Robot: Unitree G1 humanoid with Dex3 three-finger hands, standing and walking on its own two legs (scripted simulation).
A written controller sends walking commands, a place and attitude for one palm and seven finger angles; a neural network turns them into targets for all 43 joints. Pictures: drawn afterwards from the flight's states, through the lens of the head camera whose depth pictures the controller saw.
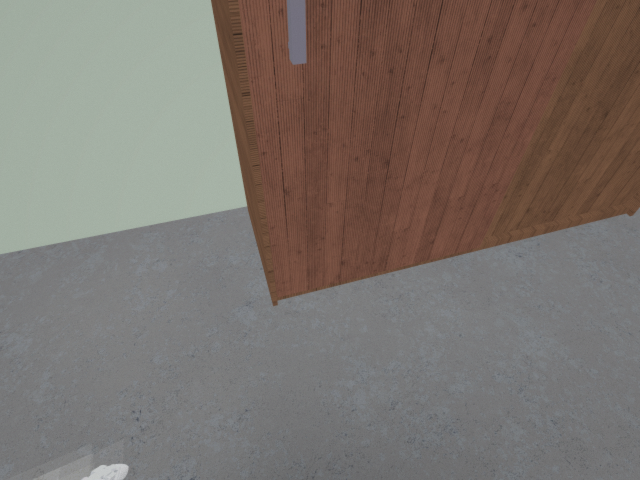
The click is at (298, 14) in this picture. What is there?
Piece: wardrobe's sliding door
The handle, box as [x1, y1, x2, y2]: [287, 0, 305, 64]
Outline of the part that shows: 287,0 289,57 293,64 305,62 304,0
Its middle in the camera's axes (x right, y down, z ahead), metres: -0.05 -0.42 +0.72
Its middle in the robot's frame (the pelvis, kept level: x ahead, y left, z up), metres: +0.84 +0.10 +0.23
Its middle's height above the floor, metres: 1.00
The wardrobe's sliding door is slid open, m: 0.00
